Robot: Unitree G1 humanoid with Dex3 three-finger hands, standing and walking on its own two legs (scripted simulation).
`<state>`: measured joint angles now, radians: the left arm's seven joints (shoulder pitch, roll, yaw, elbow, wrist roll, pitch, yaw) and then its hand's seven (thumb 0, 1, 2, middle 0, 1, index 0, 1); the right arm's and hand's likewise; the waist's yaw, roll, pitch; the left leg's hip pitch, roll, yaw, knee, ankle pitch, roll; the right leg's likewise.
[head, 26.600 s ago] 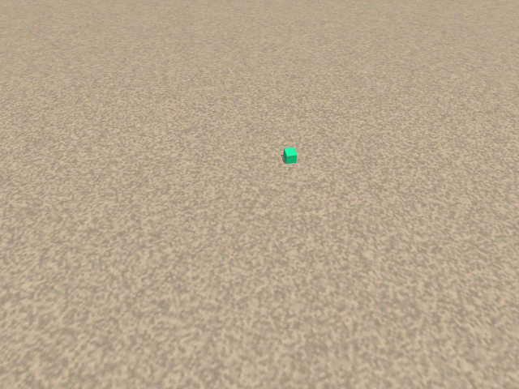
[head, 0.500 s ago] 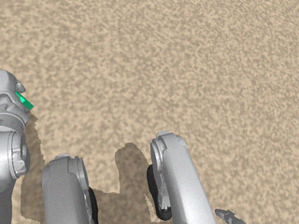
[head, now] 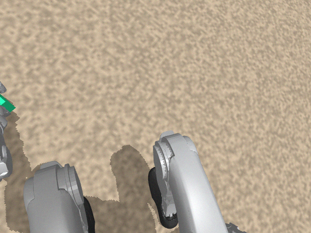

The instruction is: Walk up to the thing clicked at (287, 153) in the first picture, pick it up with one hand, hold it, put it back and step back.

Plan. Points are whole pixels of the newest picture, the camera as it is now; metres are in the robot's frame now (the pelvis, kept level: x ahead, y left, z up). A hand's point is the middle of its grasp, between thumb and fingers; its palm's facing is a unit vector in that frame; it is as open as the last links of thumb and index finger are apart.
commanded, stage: lower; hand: left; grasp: from above
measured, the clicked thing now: out of the picture +0.50 +0.31 -0.19
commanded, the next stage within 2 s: rest in 0.54 s
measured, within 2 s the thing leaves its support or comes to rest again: rests again in 1.28 s
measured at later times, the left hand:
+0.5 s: hand out of the picture +0.50 +0.29 -0.20, palm faces -0.36 -0.25 -0.90, open 7.7 cm
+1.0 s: hand (8, 107) +0.50 +0.29 -0.24, palm faces -0.37 -0.26 -0.89, open 7.6 cm
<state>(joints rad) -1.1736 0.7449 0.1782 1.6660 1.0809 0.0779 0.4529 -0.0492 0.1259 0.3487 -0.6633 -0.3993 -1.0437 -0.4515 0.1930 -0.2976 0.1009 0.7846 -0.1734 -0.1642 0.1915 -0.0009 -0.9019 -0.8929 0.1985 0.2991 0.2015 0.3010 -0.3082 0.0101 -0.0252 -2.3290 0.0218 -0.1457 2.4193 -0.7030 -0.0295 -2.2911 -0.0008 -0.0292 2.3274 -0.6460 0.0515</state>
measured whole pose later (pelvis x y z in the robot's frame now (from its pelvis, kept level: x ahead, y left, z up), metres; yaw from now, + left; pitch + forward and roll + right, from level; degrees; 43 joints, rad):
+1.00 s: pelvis +0.00 +0.01 -0.02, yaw -5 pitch +33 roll -12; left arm -1.24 0.93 0.22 1.82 1.10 0.05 0.59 -0.03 0.08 0.39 -0.70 -0.44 -1.08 -0.50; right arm 0.16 -0.34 0.23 0.72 -0.22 -0.23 0.27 0.00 -0.91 -0.89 0.20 0.30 0.20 0.30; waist -0.40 -0.07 0.12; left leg -2.36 0.03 -0.22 2.52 -0.74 -0.02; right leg -2.29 0.02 -0.09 2.36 -0.65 0.07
